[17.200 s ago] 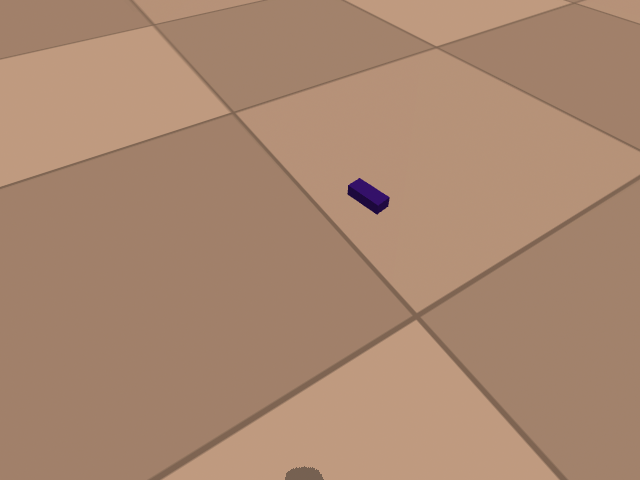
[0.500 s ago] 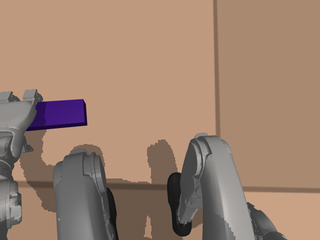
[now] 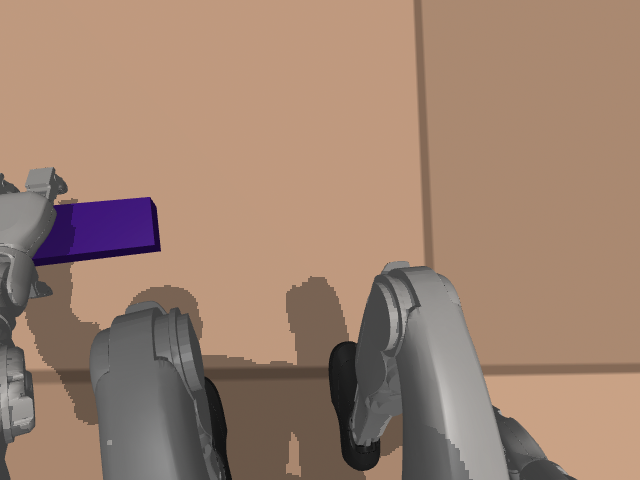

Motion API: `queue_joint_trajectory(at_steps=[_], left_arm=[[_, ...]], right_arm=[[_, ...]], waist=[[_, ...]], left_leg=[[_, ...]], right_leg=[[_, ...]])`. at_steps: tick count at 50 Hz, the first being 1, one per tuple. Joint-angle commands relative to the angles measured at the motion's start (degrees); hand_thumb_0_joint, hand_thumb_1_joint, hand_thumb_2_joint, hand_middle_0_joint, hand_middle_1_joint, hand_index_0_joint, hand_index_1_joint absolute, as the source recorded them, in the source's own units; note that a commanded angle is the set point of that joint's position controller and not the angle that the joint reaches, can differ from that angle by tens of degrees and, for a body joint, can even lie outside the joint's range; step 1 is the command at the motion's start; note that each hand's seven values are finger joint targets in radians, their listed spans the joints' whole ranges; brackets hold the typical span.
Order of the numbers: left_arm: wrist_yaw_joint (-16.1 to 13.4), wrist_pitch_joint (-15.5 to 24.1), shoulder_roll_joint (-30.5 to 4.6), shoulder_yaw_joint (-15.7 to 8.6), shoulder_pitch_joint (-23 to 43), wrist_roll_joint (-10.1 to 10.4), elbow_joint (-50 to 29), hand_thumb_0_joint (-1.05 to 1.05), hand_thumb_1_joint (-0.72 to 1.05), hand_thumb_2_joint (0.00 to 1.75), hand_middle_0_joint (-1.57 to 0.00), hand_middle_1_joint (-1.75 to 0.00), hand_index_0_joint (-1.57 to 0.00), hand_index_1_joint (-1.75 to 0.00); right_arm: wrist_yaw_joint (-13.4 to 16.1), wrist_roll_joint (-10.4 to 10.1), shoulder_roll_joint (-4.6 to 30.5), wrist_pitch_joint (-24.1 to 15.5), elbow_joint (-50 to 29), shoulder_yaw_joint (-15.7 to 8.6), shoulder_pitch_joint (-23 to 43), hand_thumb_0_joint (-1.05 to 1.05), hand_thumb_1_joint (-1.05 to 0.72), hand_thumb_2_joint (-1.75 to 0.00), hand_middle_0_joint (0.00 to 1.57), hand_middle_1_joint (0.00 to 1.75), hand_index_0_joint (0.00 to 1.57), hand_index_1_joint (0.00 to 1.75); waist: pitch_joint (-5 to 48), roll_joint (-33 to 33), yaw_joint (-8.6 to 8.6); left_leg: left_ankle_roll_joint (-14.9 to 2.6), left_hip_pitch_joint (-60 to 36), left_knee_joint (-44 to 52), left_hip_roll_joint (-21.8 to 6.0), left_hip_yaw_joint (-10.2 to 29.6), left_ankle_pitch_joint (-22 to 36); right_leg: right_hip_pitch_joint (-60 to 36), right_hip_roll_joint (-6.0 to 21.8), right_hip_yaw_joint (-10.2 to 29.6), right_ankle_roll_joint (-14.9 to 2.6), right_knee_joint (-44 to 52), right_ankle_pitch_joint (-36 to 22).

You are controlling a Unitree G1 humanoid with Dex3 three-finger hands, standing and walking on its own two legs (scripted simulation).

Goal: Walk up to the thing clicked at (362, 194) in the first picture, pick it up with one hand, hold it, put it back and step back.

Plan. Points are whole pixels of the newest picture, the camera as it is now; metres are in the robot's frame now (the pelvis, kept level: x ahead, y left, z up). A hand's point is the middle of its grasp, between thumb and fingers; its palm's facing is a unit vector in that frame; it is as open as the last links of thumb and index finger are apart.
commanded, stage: rise first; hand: left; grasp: from above
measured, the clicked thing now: (92, 231) +0.45 +0.28 -0.29
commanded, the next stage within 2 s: approach in 1.24 s
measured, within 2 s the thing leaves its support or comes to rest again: neither
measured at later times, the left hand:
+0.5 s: hand (22, 243) +0.41 +0.32 -0.17, palm faces -0.47 -0.05 -0.88, open 14.3 cm
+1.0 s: hand (21, 242) +0.41 +0.33 -0.17, palm faces -0.47 -0.05 -0.88, open 14.3 cm
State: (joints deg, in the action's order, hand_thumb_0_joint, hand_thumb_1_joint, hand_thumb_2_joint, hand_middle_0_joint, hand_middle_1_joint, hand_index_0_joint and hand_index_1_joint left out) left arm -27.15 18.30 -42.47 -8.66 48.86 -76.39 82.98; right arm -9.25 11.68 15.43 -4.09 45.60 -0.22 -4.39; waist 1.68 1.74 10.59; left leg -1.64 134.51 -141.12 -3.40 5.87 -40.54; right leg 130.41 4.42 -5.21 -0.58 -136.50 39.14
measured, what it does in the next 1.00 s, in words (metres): stands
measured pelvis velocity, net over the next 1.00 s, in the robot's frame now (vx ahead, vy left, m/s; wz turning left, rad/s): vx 0.00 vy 0.00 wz -0.01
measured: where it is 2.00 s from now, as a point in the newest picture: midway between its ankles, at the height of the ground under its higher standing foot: (285, 445)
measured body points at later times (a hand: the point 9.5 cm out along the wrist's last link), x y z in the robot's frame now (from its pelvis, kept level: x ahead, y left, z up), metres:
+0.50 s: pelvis +0.00 +0.00 +0.00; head +0.23 +0.08 +0.38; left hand +0.43 +0.32 -0.12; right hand +0.08 -0.28 -0.11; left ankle +0.07 +0.12 -0.28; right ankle +0.10 -0.12 -0.28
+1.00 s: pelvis +0.00 +0.00 +0.00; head +0.23 +0.08 +0.38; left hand +0.43 +0.33 -0.12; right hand +0.07 -0.28 -0.11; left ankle +0.07 +0.12 -0.28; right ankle +0.10 -0.12 -0.28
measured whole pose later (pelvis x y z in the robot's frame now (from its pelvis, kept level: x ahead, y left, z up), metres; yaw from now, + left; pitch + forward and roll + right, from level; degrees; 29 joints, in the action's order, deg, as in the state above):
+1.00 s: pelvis +0.00 +0.00 +0.00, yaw -1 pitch +32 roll -8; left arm -25.0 19.2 -44.8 -8.4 49.8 -77.2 83.3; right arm -9.2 11.1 15.4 -3.4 45.0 1.3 -5.9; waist 2.5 1.6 11.3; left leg -1.8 134.7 -141.0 -2.9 6.5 -39.5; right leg 129.9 4.3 -5.7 -0.2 -135.8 38.2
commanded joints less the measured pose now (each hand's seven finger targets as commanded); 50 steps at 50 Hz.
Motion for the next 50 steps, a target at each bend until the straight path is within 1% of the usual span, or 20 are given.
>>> queue_joint_trajectory(at_steps=[1, 2, 4, 8, 10, 11, 14, 16, 20, 27, 29, 32, 35, 36, 38, 41, 45, 47, 49, 50], left_arm=[[-1.33, 0.27, -16.88, -3.17, 14.53, 2.12, -10.06, 0.0, -0.58, 1.04, -0.06, -1.02, -0.05, -1.03], [-1.13, 0.11, -16.94, -3.32, 13.73, 1.93, -10.15, 0.0, -0.58, 1.04, -0.06, -1.02, -0.05, -1.03], [-0.48, -0.07, -14.98, -1.42, 13.24, 1.75, -8.08, 0.0, -0.59, 1.05, -0.06, -1.01, -0.05, -1.02], [-0.01, 0.27, -16.77, -2.59, 13.82, 1.59, -9.64, 0.0, -0.6, 1.06, -0.06, -1.01, -0.04, -1.03], [0.31, 0.19, -15.94, -1.82, 13.95, 1.56, -6.2, 0.0, -0.6, 1.06, -0.06, -1.01, -0.04, -1.03], [0.71, 0.43, -15.05, -0.41, 15.21, 1.64, -7.38, 0.0, -0.6, 1.06, -0.06, -1.01, -0.05, -1.03], [0.71, 0.82, -16.97, -2.25, 13.66, 2.01, -9.89, 0.0, -0.6, 1.06, -0.06, -1.02, -0.05, -1.03], [0.96, 0.9, -15.49, -0.7, 14.7, 1.8, -9.18, 0.0, -0.59, 1.05, -0.06, -1.02, -0.05, -1.04], [0.63, 1.03, -16.83, -1.88, 15.67, 1.61, -11.71, 0.0, -0.6, 1.06, -0.06, -1.02, -0.04, -1.03], [1.16, 0.36, -16.31, -0.77, 16.12, 1.3, -7.27, 0.0, -0.6, 1.06, -0.06, -1.01, -0.04, -1.03], [1.14, 0.65, -16.39, -1.14, 15.64, 1.62, -9.13, 0.0, -0.6, 1.06, -0.07, -1.01, -0.05, -1.03], [1.57, 0.61, -15.11, 0.42, 16.18, 1.34, -5.03, 0.0, -0.58, 1.04, -0.06, -1.02, -0.05, -1.03], [1.28, 1.28, -17.92, -1.77, 16.2, 1.49, -8.54, 0.0, -0.58, 1.04, -0.07, -1.02, -0.05, -1.03], [1.25, 1.17, -16.91, -0.95, 15.17, 1.13, -7.08, 0.0, -0.58, 1.04, -0.06, -1.02, -0.05, -1.03], [1.08, 1.35, -16.53, -0.47, 16.59, 1.04, -5.42, 0.0, -0.58, 1.05, -0.06, -1.02, -0.05, -1.03], [0.2, 1.75, -20.1, -3.3, 16.29, 0.94, -10.73, 0.0, -0.59, 1.04, -0.06, -1.02, -0.05, -1.03], [0.06, 1.0, -16.61, -0.87, 16.57, 0.53, -5.61, 0.0, -0.59, 1.04, -0.06, -1.01, -0.04, -1.03], [-0.06, 0.75, -19.32, -2.39, 16.52, 0.27, -5.42, 0.0, -0.6, 1.06, -0.06, -1.0, -0.04, -1.02], [0.34, 0.71, -17.25, -1.3, 15.85, 0.68, -7.66, 0.0, -0.6, 1.05, -0.07, -1.01, -0.05, -1.03], [0.65, 0.36, -16.08, -0.08, 16.48, 0.91, -4.65, 0.0, -0.58, 1.03, -0.07, -1.02, -0.06, -1.03]], right_arm=[[0.92, 0.14, 14.64, -0.3, -1.07, -4.14, -11.77, 0.0, -0.91, -0.91, 0.2, 0.3, 0.2, 0.3], [0.96, 0.07, 14.54, -0.22, -1.24, -4.09, -11.83, 0.0, -0.91, -0.91, 0.2, 0.3, 0.2, 0.3], [0.86, -0.04, 14.3, 0.02, -1.13, -4.03, -11.53, 0.0, -0.91, -0.91, 0.2, 0.3, 0.2, 0.3], [0.96, -0.27, 14.64, 0.53, -1.35, -4.0, -12.17, 0.0, -0.91, -0.91, 0.2, 0.3, 0.2, 0.3], [0.9, -0.08, 15.02, 0.5, -1.68, -3.67, -11.65, 0.0, -0.91, -0.91, 0.2, 0.3, 0.2, 0.3], [0.86, -0.48, 14.72, 0.45, -1.62, -3.59, -11.64, 0.0, -0.91, -0.91, 0.2, 0.3, 0.2, 0.3], [1.03, -0.55, 14.79, 0.27, -1.49, -3.57, -11.92, 0.0, -0.91, -0.91, 0.2, 0.3, 0.2, 0.3], [0.91, -0.76, 14.56, 0.38, -1.37, -3.69, -11.83, 0.0, -0.91, -0.91, 0.2, 0.3, 0.2, 0.3], [1.09, -0.89, 14.68, 0.46, -1.57, -3.96, -11.82, 0.0, -0.91, -0.91, 0.2, 0.3, 0.2, 0.3], [0.97, -0.69, 14.71, 0.35, -1.36, -3.13, -12.24, 0.0, -0.91, -0.91, 0.2, 0.3, 0.2, 0.3], [1.15, -0.99, 14.76, 0.36, -1.76, -3.32, -12.07, 0.0, -0.91, -0.91, 0.2, 0.3, 0.2, 0.3], [0.88, -0.86, 14.54, 0.26, -1.3, -2.86, -12.42, 0.0, -0.91, -0.9, 0.2, 0.3, 0.2, 0.3], [1.01, -0.62, 15.0, 0.22, -1.98, -2.86, -11.88, 0.0, -0.91, -0.9, 0.2, 0.3, 0.2, 0.3], [0.99, -0.75, 14.63, 0.21, -1.72, -2.87, -11.86, 0.0, -0.91, -0.9, 0.2, 0.3, 0.2, 0.3], [0.77, -0.34, 14.82, 0.14, -1.57, -2.46, -11.69, 0.0, -0.91, -0.9, 0.2, 0.3, 0.2, 0.3], [1.07, -0.73, 14.63, 0.26, -1.81, -3.01, -12.09, 0.0, -0.91, -0.9, 0.2, 0.3, 0.2, 0.3], [0.82, -0.56, 14.51, 0.21, -1.47, -2.86, -11.8, 0.0, -0.91, -0.9, 0.2, 0.3, 0.2, 0.3], [0.93, -0.43, 15.09, 0.12, -2.37, -2.63, -11.27, 0.0, -0.91, -0.9, 0.2, 0.3, 0.2, 0.3], [0.99, -0.46, 14.39, 0.16, -1.42, -2.95, -12.2, 0.0, -0.91, -0.9, 0.2, 0.3, 0.2, 0.3], [0.82, -0.39, 14.4, -0.11, -1.05, -2.59, -12.05, 0.0, -0.91, -0.9, 0.2, 0.3, 0.2, 0.3]], waist=[[41.08, -15.59, -0.89], [41.72, -16.11, -1.58], [39.78, -15.97, -0.6], [40.35, -16.55, -0.92], [37.41, -13.74, 0.69], [36.94, -14.36, 0.54], [39.14, -16.64, -1.41], [38.01, -15.84, -0.15], [40.11, -17.17, -0.98], [36.24, -14.81, 0.65], [39.31, -16.95, -0.47], [35.96, -14.09, 1.44], [39.04, -16.99, -0.44], [38.27, -17.12, -0.54], [36.62, -14.67, 1.49], [41.15, -18.81, -1.63], [37.1, -16.86, 0.93], [36.92, -15.36, 0.55], [38.45, -16.79, -0.33], [36.05, -15.3, 0.96]], left_leg=[[-0.31, -29.82, 14.2, 3.53, -3.97, 12.04], [-0.1, -30.94, 14.65, 3.46, -4.02, 12.57], [0.01, -30.75, 14.46, 3.34, -3.7, 12.48], [0.06, -30.82, 15.0, 3.41, -3.19, 13.51], [-0.28, -29.07, 14.52, 3.36, -3.14, 12.1], [-0.25, -28.7, 14.6, 3.41, -3.27, 11.05], [0.02, -30.76, 15.27, 3.42, -3.37, 11.46], [0.03, -29.84, 15.28, 3.37, -3.35, 10.19], [0.15, -31.62, 15.57, 3.28, -3.23, 11.47], [-0.24, -28.99, 15.33, 3.57, -3.32, 10.39], [0.08, -31.49, 15.79, 3.44, -3.0, 11.57], [-0.16, -28.79, 15.11, 3.58, -2.92, 10.54], [0.07, -30.86, 15.75, 3.63, -3.02, 10.92], [0.23, -31.19, 15.66, 3.54, -3.23, 10.59], [-0.11, -28.73, 14.39, 3.62, -3.33, 10.2], [0.14, -31.0, 15.18, 3.65, -3.72, 11.57], [0.1, -29.55, 15.41, 3.51, -3.01, 10.14], [-0.18, -28.69, 15.34, 3.65, -3.02, 9.52], [-0.06, -29.21, 15.66, 3.83, -3.74, 9.94], [-0.22, -28.22, 15.03, 3.69, -3.67, 9.24]], right_leg=[[-19.24, -4.14, -2.26, -1.08, 13.72, -12.2], [-19.18, -4.16, -2.35, -1.15, 13.58, -12.17], [-17.45, -4.44, -2.71, -1.29, 13.16, -12.21], [-17.75, -4.31, -3.03, -1.34, 12.82, -12.8], [-17.17, -4.45, -3.17, -1.2, 13.32, -12.16], [-16.54, -4.52, -2.89, -1.32, 13.38, -11.42], [-17.49, -4.23, -2.94, -1.25, 13.51, -11.23], [-16.69, -4.48, -2.95, -1.4, 13.75, -10.37], [-16.63, -4.32, -2.97, -1.33, 13.76, -11.06], [-16.37, -4.2, -2.83, -1.19, 14.02, -10.47], [-16.61, -4.23, -3.05, -1.3, 13.7, -11.21], [-16.02, -4.36, -3.18, -1.19, 13.59, -10.74], [-16.89, -4.24, -3.23, -1.24, 13.58, -10.66], [-16.51, -4.31, -3.15, -1.36, 13.55, -10.33], [-16.71, -4.47, -3.1, -1.14, 13.77, -10.56], [-17.98, -4.31, -2.59, -1.39, 13.65, -11.18], [-14.97, -4.51, -3.45, -1.37, 13.19, -10.15], [-15.87, -4.34, -3.2, -1.38, 13.63, -9.69], [-17.13, -4.35, -2.58, -1.47, 14.49, -10.08], [-15.98, -4.39, -2.8, -1.3, 14.3, -9.66]])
